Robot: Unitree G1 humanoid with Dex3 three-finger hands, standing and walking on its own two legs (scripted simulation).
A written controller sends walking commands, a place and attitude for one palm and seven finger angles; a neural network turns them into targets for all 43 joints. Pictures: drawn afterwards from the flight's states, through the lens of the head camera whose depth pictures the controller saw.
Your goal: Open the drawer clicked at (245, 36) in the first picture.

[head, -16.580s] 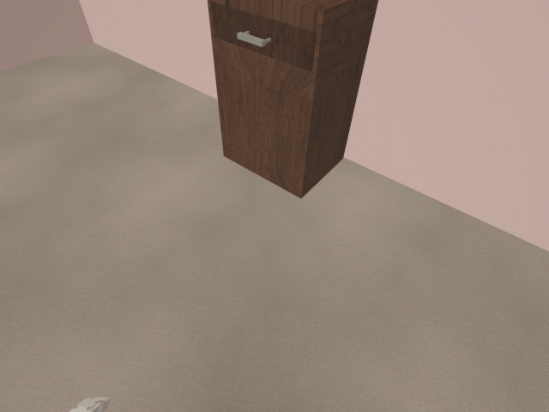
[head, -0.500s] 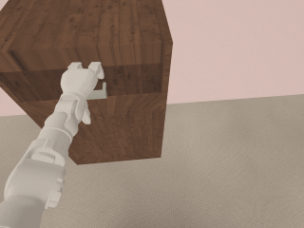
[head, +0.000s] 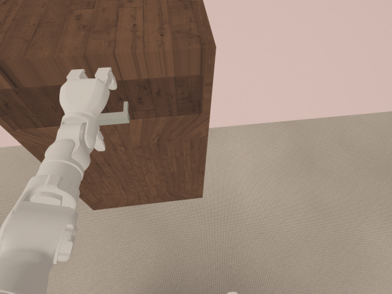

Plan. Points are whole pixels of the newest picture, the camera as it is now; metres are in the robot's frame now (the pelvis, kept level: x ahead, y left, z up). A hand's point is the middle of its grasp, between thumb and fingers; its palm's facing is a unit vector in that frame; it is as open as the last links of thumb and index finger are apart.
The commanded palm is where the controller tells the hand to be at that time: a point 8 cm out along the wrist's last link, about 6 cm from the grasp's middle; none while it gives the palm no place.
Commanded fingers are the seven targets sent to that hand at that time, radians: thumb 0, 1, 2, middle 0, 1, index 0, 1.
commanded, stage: move the hooked fingers above the handle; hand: left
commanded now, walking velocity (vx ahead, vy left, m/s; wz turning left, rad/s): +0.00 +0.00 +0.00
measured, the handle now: (103, 113) +0.55 +0.21 +0.00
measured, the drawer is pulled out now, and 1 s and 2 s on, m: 0.00 0.00 0.00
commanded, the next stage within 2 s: none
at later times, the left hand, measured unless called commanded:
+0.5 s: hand (80, 111) +0.49 +0.23 +0.07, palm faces +0.09 +0.07 -0.99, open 13.8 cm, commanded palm +0.46 +0.22 +0.11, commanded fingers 0.00 -0.50 0.30 -0.30 -1.20 -0.30 -1.20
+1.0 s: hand (80, 113) +0.49 +0.23 +0.07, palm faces +0.02 +0.08 -1.00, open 13.7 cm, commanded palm +0.46 +0.22 +0.11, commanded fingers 0.00 -0.50 0.30 -0.30 -1.20 -0.30 -1.20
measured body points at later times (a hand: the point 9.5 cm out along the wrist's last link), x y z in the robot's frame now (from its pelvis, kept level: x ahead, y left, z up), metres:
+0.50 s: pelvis -0.01 +0.00 +0.00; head +0.08 -0.01 +0.44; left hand +0.48 +0.22 +0.13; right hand +0.04 -0.27 -0.14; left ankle -0.01 +0.11 -0.72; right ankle -0.02 -0.12 -0.72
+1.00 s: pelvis -0.01 +0.00 +0.00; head +0.08 -0.02 +0.44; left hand +0.48 +0.22 +0.12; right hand +0.02 -0.26 -0.14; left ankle -0.01 +0.11 -0.72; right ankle -0.02 -0.12 -0.72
